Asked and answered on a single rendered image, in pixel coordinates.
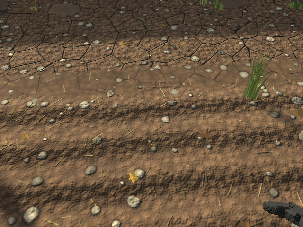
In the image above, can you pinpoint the robot right hand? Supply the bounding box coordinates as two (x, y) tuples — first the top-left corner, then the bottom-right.
(262, 201), (303, 227)

